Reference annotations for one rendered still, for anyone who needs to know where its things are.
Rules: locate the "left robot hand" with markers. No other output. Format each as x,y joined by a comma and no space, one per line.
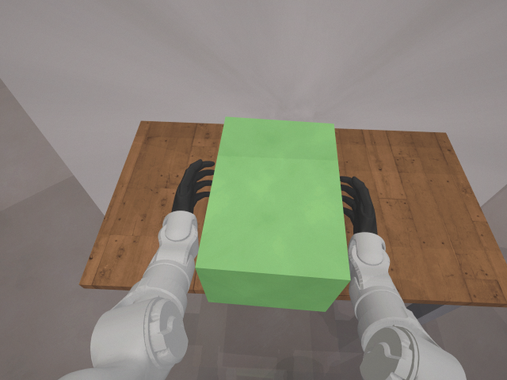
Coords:
186,197

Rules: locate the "right robot hand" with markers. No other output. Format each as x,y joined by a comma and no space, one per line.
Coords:
363,214

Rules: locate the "robot right upper arm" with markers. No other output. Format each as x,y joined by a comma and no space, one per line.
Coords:
396,353

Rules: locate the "robot left upper arm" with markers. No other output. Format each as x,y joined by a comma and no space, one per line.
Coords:
141,341

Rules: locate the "left robot forearm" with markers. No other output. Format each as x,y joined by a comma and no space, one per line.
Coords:
170,272

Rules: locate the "table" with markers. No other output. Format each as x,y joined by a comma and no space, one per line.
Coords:
443,254

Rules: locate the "carton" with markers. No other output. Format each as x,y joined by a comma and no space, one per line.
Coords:
274,229

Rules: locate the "right robot forearm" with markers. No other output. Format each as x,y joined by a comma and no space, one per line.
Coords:
375,299

